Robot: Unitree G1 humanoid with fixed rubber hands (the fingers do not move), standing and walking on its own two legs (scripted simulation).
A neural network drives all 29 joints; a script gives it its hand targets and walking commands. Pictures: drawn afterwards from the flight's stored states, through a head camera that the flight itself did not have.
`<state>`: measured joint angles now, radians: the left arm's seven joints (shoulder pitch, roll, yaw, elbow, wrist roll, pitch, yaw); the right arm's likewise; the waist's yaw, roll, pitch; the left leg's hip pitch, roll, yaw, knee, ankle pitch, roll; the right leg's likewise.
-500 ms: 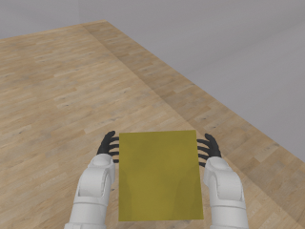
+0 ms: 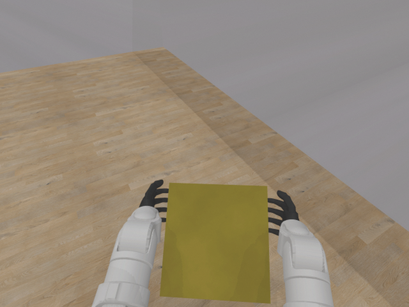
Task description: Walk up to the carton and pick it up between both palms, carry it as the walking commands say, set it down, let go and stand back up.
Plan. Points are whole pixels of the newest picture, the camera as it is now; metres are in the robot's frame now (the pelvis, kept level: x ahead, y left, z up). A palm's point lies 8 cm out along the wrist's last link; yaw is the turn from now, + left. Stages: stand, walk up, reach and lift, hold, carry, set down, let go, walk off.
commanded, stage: set down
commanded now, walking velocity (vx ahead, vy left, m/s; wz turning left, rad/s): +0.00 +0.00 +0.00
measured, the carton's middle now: (216, 236) +0.32 -0.03 -0.06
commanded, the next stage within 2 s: none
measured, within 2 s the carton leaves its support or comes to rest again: neither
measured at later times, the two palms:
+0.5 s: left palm (154, 222) +0.31 +0.12 +0.00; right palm (282, 236) +0.30 -0.17 -0.02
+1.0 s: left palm (169, 240) +0.33 +0.09 -0.10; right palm (277, 249) +0.32 -0.19 -0.12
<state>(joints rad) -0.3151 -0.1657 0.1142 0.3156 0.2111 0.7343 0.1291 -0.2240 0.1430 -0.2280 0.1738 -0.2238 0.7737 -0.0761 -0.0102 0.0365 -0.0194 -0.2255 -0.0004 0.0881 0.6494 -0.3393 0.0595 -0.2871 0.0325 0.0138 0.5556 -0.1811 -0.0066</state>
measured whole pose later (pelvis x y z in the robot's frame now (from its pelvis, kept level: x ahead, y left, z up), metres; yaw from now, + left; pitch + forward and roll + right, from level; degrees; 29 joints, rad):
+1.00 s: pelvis -0.01 -0.04 -0.05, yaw +3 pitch +15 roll +3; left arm -0.46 -0.18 0.24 0.62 0.24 0.06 0.15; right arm -0.37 0.15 -0.31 0.45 -0.28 0.14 -0.19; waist -0.01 0.04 0.07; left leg -0.81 -0.05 0.08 0.93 -0.38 0.05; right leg -0.92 -0.01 0.01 0.95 -0.30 -0.03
